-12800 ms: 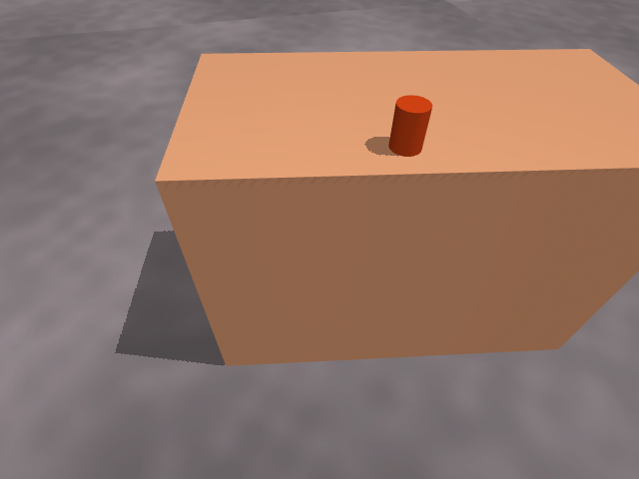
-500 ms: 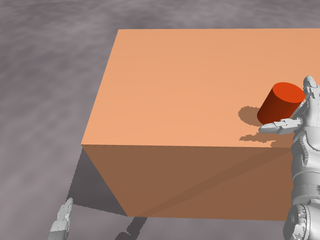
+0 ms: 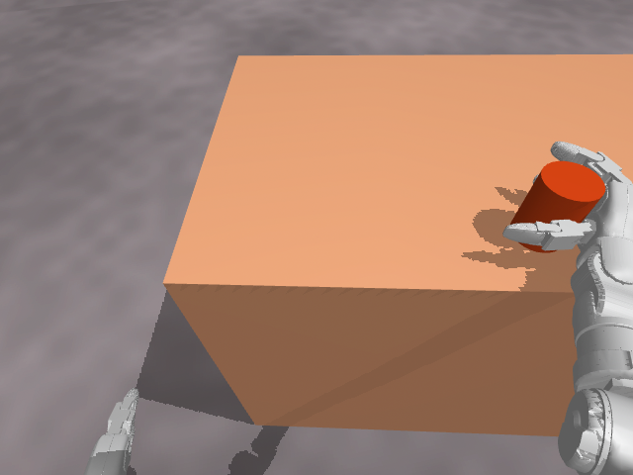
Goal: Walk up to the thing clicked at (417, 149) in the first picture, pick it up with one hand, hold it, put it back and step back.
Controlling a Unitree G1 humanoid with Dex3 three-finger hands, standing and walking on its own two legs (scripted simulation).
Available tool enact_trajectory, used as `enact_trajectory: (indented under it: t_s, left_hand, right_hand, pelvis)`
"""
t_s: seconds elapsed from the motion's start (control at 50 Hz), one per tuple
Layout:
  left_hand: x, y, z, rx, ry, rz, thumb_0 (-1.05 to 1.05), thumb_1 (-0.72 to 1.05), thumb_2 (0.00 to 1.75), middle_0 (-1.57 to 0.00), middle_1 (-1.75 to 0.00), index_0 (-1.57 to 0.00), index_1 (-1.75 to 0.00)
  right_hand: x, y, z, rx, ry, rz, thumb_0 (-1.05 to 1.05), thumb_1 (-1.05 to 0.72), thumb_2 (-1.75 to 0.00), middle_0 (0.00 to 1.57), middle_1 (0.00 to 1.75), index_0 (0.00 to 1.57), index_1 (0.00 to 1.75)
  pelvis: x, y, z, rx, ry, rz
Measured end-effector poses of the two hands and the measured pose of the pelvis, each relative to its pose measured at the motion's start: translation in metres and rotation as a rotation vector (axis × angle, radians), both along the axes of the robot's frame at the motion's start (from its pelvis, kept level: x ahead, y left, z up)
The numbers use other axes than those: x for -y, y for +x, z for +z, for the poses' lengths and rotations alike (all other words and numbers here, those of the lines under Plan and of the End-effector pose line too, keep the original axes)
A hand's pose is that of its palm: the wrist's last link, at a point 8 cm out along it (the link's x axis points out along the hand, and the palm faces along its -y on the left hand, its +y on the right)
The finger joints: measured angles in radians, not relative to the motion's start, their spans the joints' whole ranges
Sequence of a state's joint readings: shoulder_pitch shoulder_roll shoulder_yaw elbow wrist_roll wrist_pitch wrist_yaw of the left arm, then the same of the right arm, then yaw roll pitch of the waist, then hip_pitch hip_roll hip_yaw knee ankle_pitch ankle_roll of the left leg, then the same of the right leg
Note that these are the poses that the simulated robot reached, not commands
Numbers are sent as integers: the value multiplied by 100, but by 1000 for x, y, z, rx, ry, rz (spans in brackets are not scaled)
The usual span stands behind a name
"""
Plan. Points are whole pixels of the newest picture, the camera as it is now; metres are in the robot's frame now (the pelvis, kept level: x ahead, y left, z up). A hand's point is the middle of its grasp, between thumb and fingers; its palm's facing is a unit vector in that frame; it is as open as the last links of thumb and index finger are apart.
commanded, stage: close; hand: right
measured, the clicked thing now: (553, 208) +0.44 -0.27 +0.10
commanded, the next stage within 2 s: settle in 0.24 s
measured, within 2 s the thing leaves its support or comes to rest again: leaves its support in 0.64 s
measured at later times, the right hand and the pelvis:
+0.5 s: hand (557, 210) +0.44 -0.27 +0.11, palm faces +0.34 +0.94 -0.01, open 9.6 cm; pelvis +0.00 +0.00 +0.00, yaw +0 degrees
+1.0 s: hand (569, 187) +0.44 -0.26 +0.15, palm faces +0.33 +0.94 -0.02, open 9.7 cm; pelvis +0.01 +0.00 +0.01, yaw +0 degrees
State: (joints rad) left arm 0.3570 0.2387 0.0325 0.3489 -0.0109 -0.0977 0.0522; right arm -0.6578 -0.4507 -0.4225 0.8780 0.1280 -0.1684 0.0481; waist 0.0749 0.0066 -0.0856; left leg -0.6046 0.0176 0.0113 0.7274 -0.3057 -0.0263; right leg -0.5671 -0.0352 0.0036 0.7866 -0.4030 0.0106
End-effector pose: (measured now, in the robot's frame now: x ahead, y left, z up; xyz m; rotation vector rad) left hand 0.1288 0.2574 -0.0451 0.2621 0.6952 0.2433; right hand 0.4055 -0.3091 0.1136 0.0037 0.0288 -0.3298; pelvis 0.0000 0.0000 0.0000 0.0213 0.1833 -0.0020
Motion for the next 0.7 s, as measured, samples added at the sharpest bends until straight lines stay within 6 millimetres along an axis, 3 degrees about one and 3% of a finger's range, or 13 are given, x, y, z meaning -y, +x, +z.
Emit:
enact_trajectory:
  t_s: [0.18,0.42,0.7]
  left_hand:
    - [4,6,4,22,-10,-5,-2,-54,6,-5,-5,-6,-6]
    - [3,7,3,9,0,3,-2,-53,6,-5,-5,-6,-6]
    - [6,14,8,32,1,12,-2,-55,7,-6,-6,-6,-7]
  right_hand:
    - [5,-7,-7,-9,5,-11,-1,23,-47,88,68,91,70]
    - [6,-5,-7,-10,1,-5,0,26,-89,78,87,81,89]
    - [4,-4,6,-16,-16,-29,0,31,-98,73,101,75,103]
  pelvis:
    - [0,2,1,7,-1,0]
    - [2,3,2,8,1,0]
    - [3,9,7,37,2,-1]
